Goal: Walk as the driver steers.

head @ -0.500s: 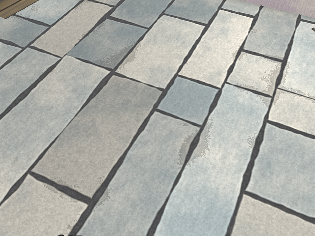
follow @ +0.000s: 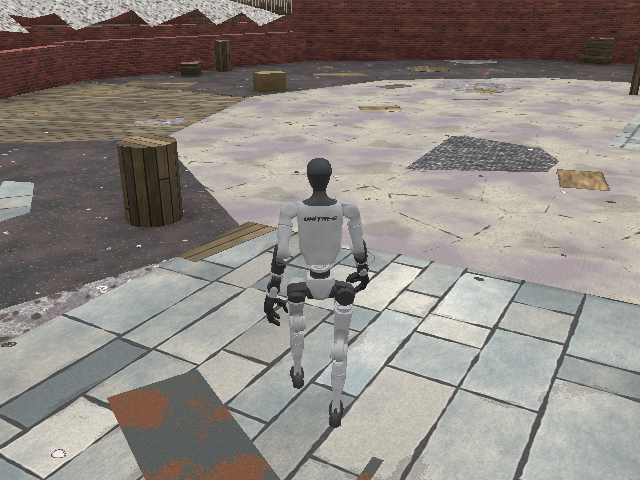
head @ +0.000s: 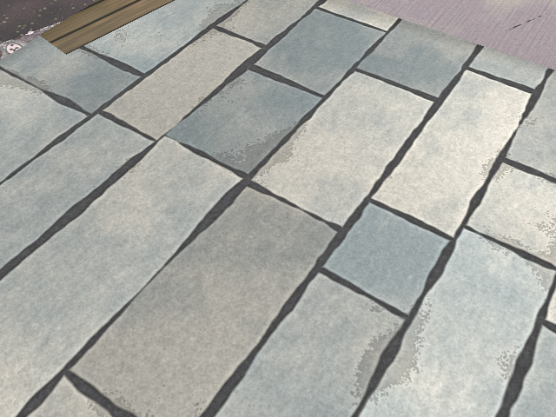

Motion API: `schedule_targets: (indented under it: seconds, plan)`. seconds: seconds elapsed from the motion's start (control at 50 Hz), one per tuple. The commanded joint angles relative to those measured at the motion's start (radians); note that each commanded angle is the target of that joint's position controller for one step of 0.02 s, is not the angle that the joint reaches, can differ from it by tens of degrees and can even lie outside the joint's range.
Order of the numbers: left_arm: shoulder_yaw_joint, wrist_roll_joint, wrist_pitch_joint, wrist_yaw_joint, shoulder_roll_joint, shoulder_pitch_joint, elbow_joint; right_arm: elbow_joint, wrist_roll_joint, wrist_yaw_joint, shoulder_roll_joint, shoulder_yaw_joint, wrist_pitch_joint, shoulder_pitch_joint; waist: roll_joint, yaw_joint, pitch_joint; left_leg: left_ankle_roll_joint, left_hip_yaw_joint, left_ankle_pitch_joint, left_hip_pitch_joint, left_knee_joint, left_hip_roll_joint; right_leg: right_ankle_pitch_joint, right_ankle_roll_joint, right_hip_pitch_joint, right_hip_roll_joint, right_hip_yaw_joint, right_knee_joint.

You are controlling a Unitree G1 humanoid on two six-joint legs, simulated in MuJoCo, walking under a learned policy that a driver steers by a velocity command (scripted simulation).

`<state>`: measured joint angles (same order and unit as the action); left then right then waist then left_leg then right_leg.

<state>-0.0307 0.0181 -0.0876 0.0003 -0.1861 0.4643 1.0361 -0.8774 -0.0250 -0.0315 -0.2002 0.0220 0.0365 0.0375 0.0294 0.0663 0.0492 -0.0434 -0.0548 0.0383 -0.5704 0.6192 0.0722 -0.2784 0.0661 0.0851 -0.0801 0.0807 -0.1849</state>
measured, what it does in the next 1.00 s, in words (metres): walks ahead, turning right: left foot, then right foot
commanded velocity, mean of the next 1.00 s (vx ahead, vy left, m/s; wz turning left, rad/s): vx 0.32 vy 0.00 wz -0.43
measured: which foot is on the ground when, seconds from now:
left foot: up 0.00-0.06, down 0.08-0.60, up 0.62-1.00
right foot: down 0.00-0.08, up 0.10-0.60, down 0.62-1.00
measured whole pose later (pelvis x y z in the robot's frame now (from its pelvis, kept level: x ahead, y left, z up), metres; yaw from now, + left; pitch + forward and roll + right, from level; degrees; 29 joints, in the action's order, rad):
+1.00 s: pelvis +0.37 -0.01 +0.00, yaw -29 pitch +2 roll +1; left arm -0.08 0.01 0.02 0.01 -0.26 0.25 0.84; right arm -0.82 -0.03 0.03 -0.24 0.06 -0.05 0.13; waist 0.02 0.05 0.06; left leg 0.07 0.08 0.32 -0.56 0.98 0.05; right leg -0.09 0.13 -0.32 -0.15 -0.09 -0.40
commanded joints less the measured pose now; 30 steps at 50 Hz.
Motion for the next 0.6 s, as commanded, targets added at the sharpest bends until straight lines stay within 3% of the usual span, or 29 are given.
schedule_targets:
  seconds: [0.02,0.06,0.08,0.1,0.12,0.14,0.16,0.18,0.22,0.28,0.32,0.42,0.48,0.52,0.56,0.58,0.6]
  plan:
    - [-0.030,0.008,-0.002,0.014,-0.156,0.043,-0.009,0.077,0.001,0.005,-0.080,0.019,0.023,-0.071,-0.099,-0.030,0.059,-0.035,-0.014,0.081,0.009,-0.059,-0.029,0.590,0.124,0.012,0.318,-0.126,-0.034]
    - [-0.032,0.006,0.003,0.015,-0.163,0.014,-0.007,0.028,-0.003,0.017,-0.100,0.036,0.036,0.086,-0.093,-0.102,-0.017,-0.071,-0.036,0.124,0.240,-0.131,-0.088,0.817,0.098,-0.011,0.295,-0.105,-0.230]
    - [-0.026,0.002,0.004,0.012,-0.152,0.003,-0.012,-0.030,-0.015,0.028,-0.133,0.052,0.049,0.264,-0.053,-0.173,-0.114,-0.099,-0.013,0.096,0.480,-0.174,-0.075,0.759,0.077,-0.111,0.246,-0.075,-0.432]
    - [-0.008,-0.023,0.000,0.005,-0.096,0.012,-0.055,-0.054,-0.043,0.043,-0.228,0.077,0.059,0.433,0.072,-0.214,-0.259,-0.167,0.283,0.205,0.781,-0.201,0.182,0.414,0.044,-0.378,0.171,-0.031,-0.754]
    - [-0.002,-0.042,0.005,0.007,-0.044,0.113,-0.054,-0.056,-0.033,0.035,-0.288,0.093,0.048,0.449,0.226,-0.169,-0.354,-0.263,0.671,0.230,0.916,-0.323,0.400,-0.275,0.025,-0.640,0.014,-0.029,-1.034]
    - [-0.032,-0.016,0.016,0.014,-0.147,0.024,-0.045,-0.043,-0.003,0.031,-0.218,0.079,0.038,0.361,0.049,-0.152,-0.238,-0.223,0.600,0.309,0.789,-0.347,0.340,-0.199,0.041,-0.694,0.081,-0.136,-1.083]
    - [-0.033,-0.015,0.012,0.006,-0.131,-0.038,-0.064,-0.027,0.003,0.028,-0.155,0.061,0.041,0.260,0.027,-0.116,-0.109,-0.188,0.453,0.284,0.637,-0.389,0.300,-0.100,0.043,-0.692,0.119,-0.142,-1.050]
    - [-0.031,-0.013,0.015,0.002,-0.105,-0.061,-0.063,-0.022,0.001,0.026,-0.111,0.050,0.048,0.211,0.015,-0.092,-0.053,-0.150,0.347,0.219,0.538,-0.430,0.254,-0.041,0.040,-0.658,0.150,-0.138,-1.006]
    - [-0.033,0.010,0.042,-0.012,-0.079,-0.045,-0.053,-0.039,0.007,0.036,-0.070,0.037,0.061,0.204,0.047,-0.052,-0.015,-0.101,0.198,0.111,0.437,-0.466,0.192,0.003,0.022,-0.597,0.173,-0.129,-0.963]
    - [-0.037,0.011,0.069,-0.027,-0.059,-0.094,-0.077,-0.066,0.017,0.041,-0.088,0.041,0.085,0.266,0.037,-0.035,-0.003,-0.094,0.089,-0.022,0.437,-0.485,0.179,0.069,0.007,-0.645,0.178,-0.111,-0.952]
    - [-0.038,0.010,0.077,-0.033,-0.058,-0.165,-0.102,-0.076,0.013,0.044,-0.094,0.042,0.088,0.298,0.034,-0.041,0.016,-0.089,0.032,-0.051,0.453,-0.497,0.172,0.138,-0.002,-0.716,0.188,-0.100,-0.922]
    - [-0.027,0.007,0.075,-0.045,-0.047,-0.343,-0.170,-0.098,0.009,0.051,-0.088,0.036,0.087,0.356,0.029,-0.068,0.058,-0.076,-0.085,-0.163,0.492,-0.494,0.147,0.282,-0.011,-0.756,0.173,-0.044,-0.678]
    - [-0.013,0.014,0.069,-0.046,-0.027,-0.417,-0.202,-0.112,0.013,0.065,-0.104,0.036,0.079,0.386,0.028,-0.082,0.071,-0.066,-0.167,-0.450,0.526,-0.414,0.150,0.298,0.003,-0.677,0.134,0.046,-0.514]
    - [-0.013,0.020,0.066,-0.045,-0.037,-0.403,-0.207,-0.121,0.012,0.075,-0.119,0.040,0.067,0.402,0.051,-0.077,0.043,-0.057,-0.193,-0.623,0.579,-0.322,0.161,0.254,0.025,-0.620,0.097,0.078,-0.471]
    - [-0.024,0.027,0.061,-0.040,-0.066,-0.307,-0.185,-0.113,0.012,0.087,-0.144,0.050,0.054,0.374,0.088,-0.036,-0.012,-0.051,-0.206,-0.805,0.610,-0.166,0.167,0.164,0.063,-0.521,0.042,0.093,-0.453]
    - [-0.034,0.028,0.055,-0.036,-0.086,-0.234,-0.168,-0.105,0.013,0.089,-0.156,0.056,0.045,0.360,0.090,-0.008,-0.057,-0.052,-0.203,-0.811,0.612,-0.037,0.170,0.140,0.086,-0.449,0.018,0.086,-0.418]
    - [-0.047,0.033,0.042,-0.029,-0.111,-0.139,-0.141,-0.095,0.018,0.086,-0.161,0.060,0.036,0.344,0.064,0.035,-0.116,-0.036,-0.201,-0.694,0.579,0.151,0.161,0.203,0.111,-0.330,0.002,0.066,-0.323]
